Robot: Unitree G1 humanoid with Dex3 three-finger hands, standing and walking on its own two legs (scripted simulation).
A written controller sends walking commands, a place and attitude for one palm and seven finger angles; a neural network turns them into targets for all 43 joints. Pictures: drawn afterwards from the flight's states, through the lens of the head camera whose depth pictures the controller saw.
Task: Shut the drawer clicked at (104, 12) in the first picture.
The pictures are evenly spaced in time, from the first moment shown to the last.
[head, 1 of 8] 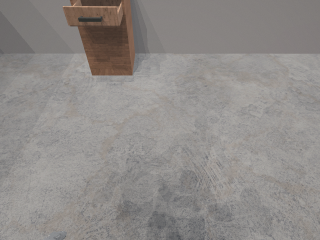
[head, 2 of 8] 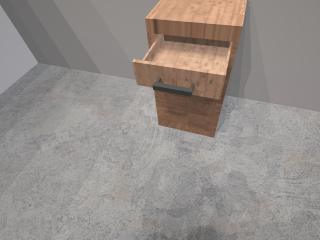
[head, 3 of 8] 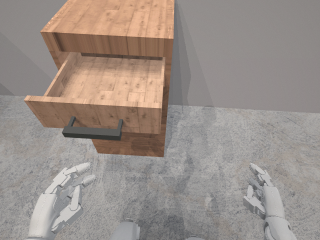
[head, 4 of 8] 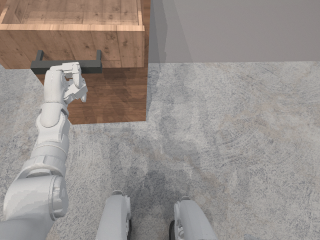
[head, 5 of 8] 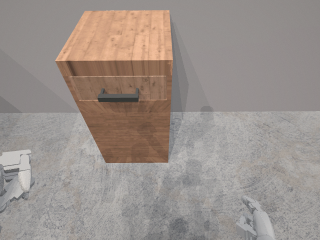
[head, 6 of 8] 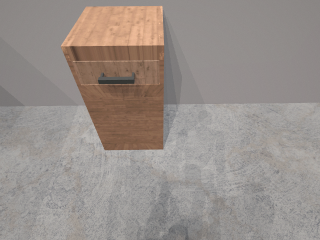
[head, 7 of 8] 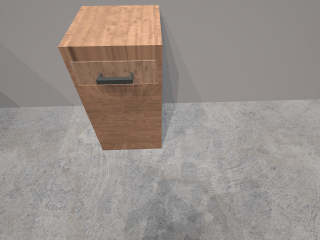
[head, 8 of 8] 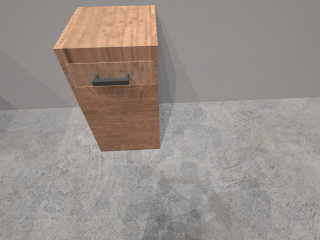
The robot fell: no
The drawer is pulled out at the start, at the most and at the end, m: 0.24 0.24 0.00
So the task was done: yes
